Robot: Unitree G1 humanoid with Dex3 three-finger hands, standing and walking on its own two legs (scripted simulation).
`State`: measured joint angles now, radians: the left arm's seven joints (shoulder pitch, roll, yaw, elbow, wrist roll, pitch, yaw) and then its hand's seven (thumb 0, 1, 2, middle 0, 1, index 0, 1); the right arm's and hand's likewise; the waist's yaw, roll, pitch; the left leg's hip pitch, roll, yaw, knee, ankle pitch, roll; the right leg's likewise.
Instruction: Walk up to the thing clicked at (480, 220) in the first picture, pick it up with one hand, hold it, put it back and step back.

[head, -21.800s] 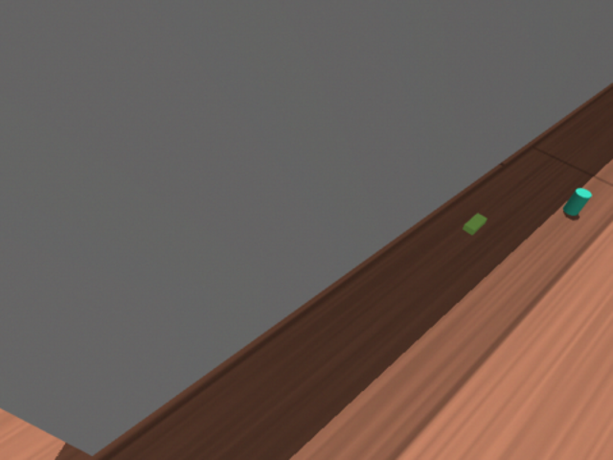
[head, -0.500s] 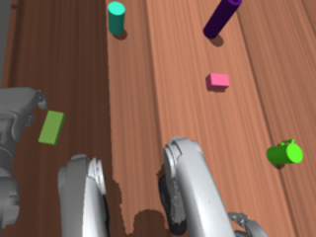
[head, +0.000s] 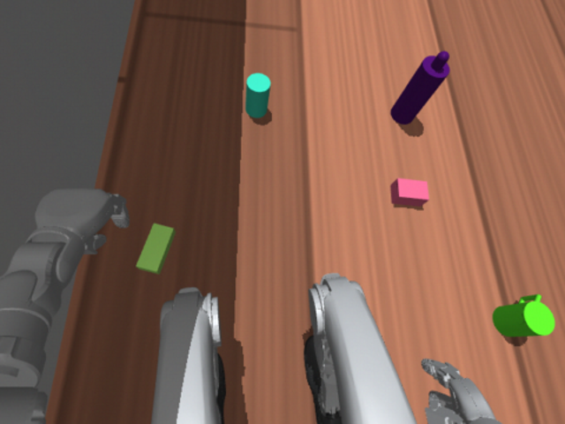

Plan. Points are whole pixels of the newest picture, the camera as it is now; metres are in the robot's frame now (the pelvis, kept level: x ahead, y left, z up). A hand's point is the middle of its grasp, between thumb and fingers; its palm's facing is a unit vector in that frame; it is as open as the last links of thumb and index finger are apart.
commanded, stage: go down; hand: left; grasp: from above
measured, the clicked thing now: (156, 248) +0.47 +0.24 -0.43
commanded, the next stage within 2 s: none
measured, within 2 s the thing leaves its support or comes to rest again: neither
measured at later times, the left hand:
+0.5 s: hand (52, 204) +0.42 +0.29 -0.02, palm faces -0.43 +0.03 -0.90, open 12.5 cm
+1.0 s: hand (32, 187) +0.43 +0.29 +0.01, palm faces -0.42 +0.03 -0.91, open 14.1 cm
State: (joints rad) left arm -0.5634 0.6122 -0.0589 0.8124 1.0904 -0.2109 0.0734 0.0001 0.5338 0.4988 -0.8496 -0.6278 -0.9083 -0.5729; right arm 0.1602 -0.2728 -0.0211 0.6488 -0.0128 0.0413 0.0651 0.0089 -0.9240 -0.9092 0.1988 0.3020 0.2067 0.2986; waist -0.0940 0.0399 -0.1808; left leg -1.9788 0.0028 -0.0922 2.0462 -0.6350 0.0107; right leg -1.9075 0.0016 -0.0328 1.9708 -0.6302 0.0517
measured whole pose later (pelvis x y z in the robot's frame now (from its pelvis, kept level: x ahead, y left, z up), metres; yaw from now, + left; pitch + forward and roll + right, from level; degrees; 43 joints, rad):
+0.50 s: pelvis +0.01 +0.00 +0.06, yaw +1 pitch +31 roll -6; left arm -0.61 0.65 -0.01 0.89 1.13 -0.25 0.09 0.00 -0.24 0.79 -0.32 -0.77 -0.32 -0.77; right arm 0.20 -0.27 -0.03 0.70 -0.01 0.02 0.02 0.01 -0.92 -0.90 0.20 0.30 0.21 0.30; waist -0.11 0.04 -0.18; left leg -1.79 0.01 -0.08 1.86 -0.62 0.01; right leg -1.73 0.00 -0.03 1.79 -0.61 0.04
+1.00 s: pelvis +0.02 +0.00 +0.10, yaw +1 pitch +30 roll -6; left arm -0.64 0.64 -0.02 0.98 1.17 -0.27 0.14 0.00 -0.51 1.00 -0.08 -1.01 -0.08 -1.01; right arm 0.19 -0.25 -0.03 0.72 -0.01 0.02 0.02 0.01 -0.92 -0.91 0.20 0.30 0.21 0.30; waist -0.12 0.04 -0.19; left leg -1.66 0.01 -0.08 1.74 -0.60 0.01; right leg -1.60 0.00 -0.03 1.66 -0.59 0.04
